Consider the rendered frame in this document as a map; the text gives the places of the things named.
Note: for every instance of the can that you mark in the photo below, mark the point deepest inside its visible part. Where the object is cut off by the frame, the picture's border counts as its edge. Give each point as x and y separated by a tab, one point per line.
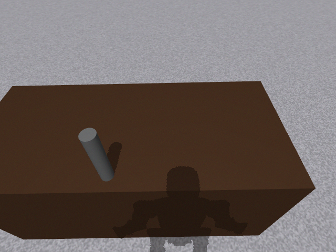
93	147

